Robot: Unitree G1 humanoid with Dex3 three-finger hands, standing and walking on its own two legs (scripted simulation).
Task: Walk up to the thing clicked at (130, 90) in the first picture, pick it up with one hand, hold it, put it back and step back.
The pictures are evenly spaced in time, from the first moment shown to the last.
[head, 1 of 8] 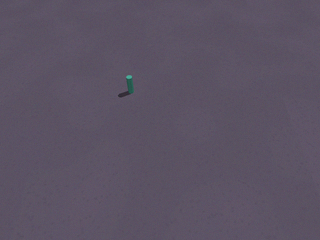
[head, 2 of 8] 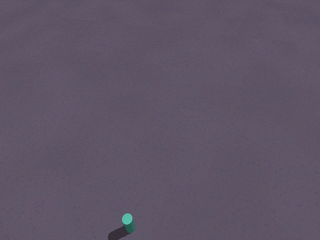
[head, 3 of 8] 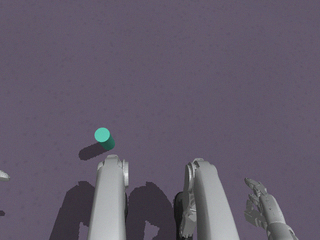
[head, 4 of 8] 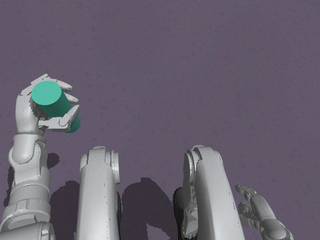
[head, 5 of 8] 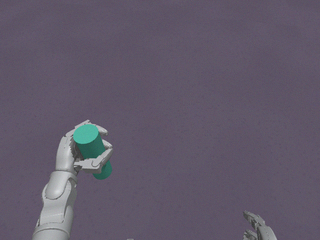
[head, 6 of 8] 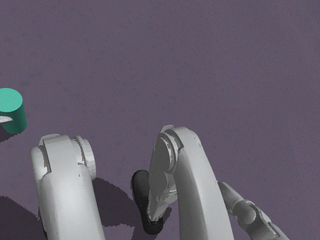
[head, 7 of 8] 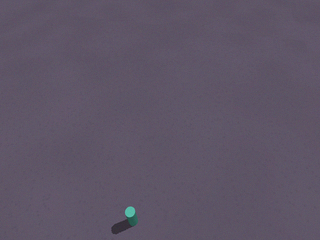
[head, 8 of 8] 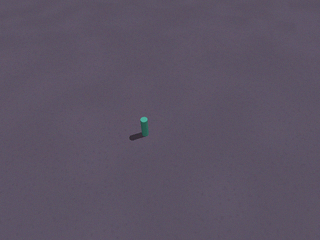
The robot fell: no
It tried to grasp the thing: yes
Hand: left
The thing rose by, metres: 0.69
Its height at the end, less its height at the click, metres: +0.00
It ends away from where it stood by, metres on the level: 0.01
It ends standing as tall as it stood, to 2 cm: yes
